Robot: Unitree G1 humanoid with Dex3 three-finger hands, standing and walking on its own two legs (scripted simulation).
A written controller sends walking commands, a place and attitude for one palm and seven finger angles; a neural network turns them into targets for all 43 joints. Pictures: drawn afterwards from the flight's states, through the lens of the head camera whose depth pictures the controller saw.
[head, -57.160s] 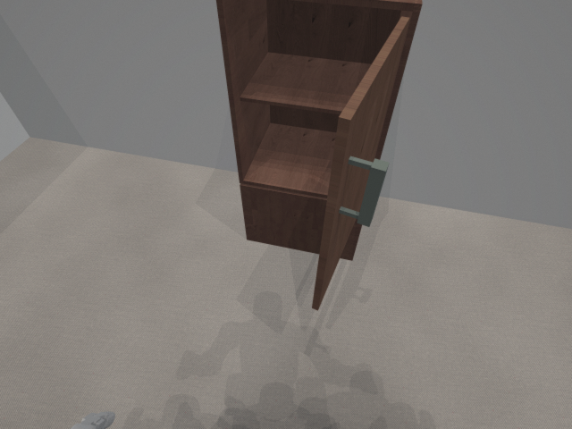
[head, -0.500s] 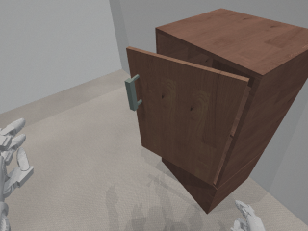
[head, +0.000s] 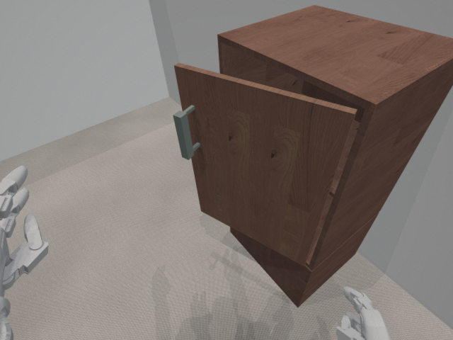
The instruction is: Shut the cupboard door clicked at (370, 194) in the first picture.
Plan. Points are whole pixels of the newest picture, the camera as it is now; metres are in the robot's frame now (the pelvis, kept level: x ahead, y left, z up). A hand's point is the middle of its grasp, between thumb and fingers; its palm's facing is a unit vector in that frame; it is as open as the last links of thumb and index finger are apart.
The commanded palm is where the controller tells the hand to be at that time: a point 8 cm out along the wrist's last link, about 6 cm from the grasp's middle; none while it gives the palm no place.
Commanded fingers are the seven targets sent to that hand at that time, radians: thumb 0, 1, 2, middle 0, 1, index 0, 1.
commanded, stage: step back with the hand held close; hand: left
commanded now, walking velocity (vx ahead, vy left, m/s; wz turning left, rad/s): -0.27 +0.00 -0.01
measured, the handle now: (189, 132) +0.62 +0.17 +0.03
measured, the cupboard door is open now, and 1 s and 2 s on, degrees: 20 20 20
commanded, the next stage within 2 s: stop stepping back and stand still in 1.12 s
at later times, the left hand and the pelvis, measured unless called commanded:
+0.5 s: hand out of the picture +0.14 +0.30 +0.15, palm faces +0.43 -0.77 -0.47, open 7.4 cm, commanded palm +0.08 +0.33 +0.17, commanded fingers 0.00 0.90 0.90 -0.20 -0.30 -0.20 -0.30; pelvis -0.06 +0.03 -0.01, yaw +0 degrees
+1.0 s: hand out of the picture +0.04 +0.31 +0.18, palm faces +0.49 -0.74 -0.47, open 7.4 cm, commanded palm -0.04 +0.34 +0.17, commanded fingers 0.00 0.90 0.90 -0.20 -0.30 -0.20 -0.30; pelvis -0.15 +0.03 -0.02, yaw +4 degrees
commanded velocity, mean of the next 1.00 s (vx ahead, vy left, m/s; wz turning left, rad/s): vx -0.32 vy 0.00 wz -0.02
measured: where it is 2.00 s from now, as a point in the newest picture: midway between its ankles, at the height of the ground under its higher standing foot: outside the picture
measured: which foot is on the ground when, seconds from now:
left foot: down 0.00-1.00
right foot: down 0.00-0.86, up 0.88-1.00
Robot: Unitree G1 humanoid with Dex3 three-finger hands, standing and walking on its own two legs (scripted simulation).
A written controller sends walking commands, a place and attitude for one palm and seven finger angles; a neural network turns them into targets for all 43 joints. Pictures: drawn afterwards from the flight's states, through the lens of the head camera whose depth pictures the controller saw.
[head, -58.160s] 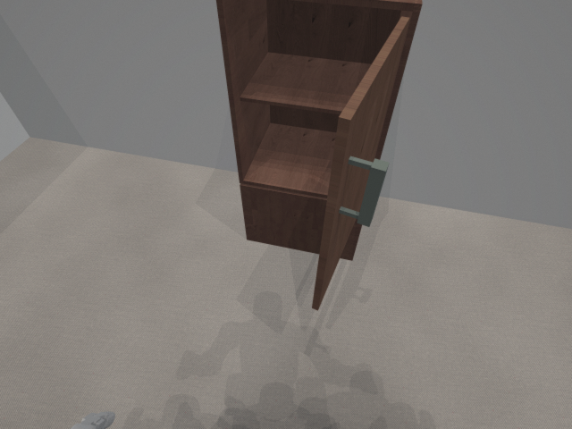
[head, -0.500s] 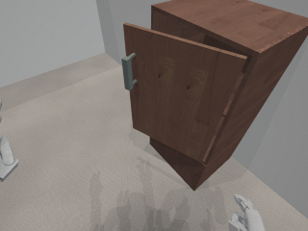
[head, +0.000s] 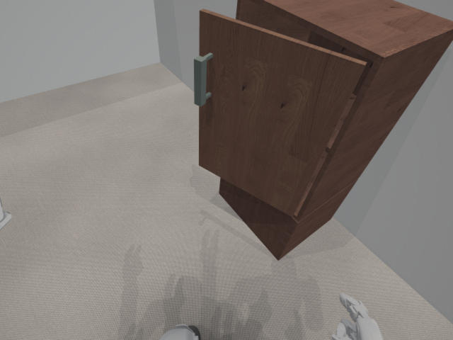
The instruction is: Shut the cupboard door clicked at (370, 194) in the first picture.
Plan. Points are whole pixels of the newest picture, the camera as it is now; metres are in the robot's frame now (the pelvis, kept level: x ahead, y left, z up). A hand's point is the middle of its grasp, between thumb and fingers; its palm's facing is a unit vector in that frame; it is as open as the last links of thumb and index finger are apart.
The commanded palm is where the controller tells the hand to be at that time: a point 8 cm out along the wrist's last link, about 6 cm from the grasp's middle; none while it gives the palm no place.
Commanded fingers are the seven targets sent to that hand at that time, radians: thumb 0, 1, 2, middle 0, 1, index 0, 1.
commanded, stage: step back with the hand held close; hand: left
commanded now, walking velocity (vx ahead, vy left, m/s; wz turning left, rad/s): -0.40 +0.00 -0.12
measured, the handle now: (204, 79) +0.79 +0.09 +0.05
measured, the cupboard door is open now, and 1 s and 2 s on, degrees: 20 20 20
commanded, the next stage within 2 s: stop stepping back and stand still in 0.12 s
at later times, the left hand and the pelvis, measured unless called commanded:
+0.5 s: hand out of the picture +0.07 +0.30 +0.20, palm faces +0.44 -0.82 -0.37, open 7.4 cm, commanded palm +0.05 +0.34 +0.20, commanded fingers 0.00 0.90 0.90 -0.20 -0.30 -0.20 -0.30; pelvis -0.12 +0.05 +0.01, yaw -5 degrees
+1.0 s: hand out of the picture +0.05 +0.34 +0.19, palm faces +0.40 -0.83 -0.38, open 7.4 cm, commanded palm +0.00 +0.37 +0.20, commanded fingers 0.00 0.90 0.90 -0.20 -0.30 -0.20 -0.30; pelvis -0.18 +0.09 +0.01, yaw -7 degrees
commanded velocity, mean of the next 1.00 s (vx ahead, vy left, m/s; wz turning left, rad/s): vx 0.08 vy -0.06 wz -0.01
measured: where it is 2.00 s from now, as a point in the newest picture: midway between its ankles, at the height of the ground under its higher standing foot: outside the picture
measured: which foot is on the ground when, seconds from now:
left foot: down 0.00-0.38, up 0.40-0.52, down 0.54-1.00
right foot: up 0.00-0.02, down 0.04-0.22, up 0.24-0.36, down 0.38-0.56, up 0.58-0.78, down 0.80-1.00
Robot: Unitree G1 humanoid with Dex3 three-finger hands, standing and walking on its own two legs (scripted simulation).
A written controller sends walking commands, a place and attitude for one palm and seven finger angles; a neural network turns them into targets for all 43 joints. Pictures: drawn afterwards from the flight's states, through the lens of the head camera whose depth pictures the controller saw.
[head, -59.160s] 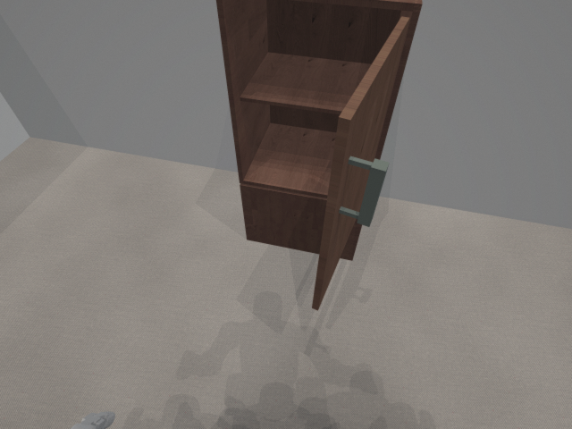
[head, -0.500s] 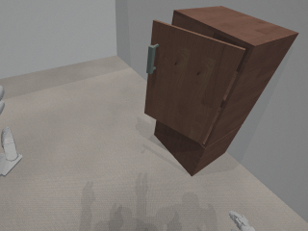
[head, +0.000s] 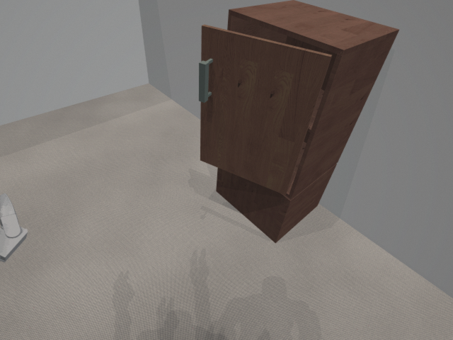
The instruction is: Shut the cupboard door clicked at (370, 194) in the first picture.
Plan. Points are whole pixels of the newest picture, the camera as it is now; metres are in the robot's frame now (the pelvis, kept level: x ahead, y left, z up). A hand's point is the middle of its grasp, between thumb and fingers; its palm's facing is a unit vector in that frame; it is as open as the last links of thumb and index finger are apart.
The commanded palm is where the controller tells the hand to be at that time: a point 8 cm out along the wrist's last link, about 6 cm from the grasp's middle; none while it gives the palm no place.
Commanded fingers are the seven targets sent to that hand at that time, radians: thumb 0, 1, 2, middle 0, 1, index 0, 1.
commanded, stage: stop stepping back and stand still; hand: left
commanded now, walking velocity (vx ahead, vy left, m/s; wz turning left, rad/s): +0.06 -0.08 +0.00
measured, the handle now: (206, 80) +0.95 +0.11 +0.04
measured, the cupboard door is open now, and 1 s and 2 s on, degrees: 20 20 20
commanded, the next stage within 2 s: let the arm hang, fingers relaxed in 0.70 s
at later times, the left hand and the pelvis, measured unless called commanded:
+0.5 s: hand (51, 210) +0.25 +0.27 +0.16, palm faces +0.44 -0.78 -0.44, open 7.4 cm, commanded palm +0.19 +0.30 +0.19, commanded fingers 0.00 0.90 0.90 -0.20 -0.30 -0.20 -0.30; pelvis +0.04 +0.00 +0.01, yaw +0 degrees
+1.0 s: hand (104, 323) +0.18 +0.23 -0.10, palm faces +0.03 -0.95 -0.32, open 7.4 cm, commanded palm none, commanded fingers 0.00 0.90 0.90 -0.20 -0.30 -0.20 -0.30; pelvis +0.03 +0.02 +0.00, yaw +1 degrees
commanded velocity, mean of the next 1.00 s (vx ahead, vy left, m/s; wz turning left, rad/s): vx -0.01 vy -0.02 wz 0.00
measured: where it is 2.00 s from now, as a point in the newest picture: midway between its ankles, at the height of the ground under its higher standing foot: outside the picture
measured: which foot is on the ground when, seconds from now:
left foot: down 0.00-1.00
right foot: down 0.00-1.00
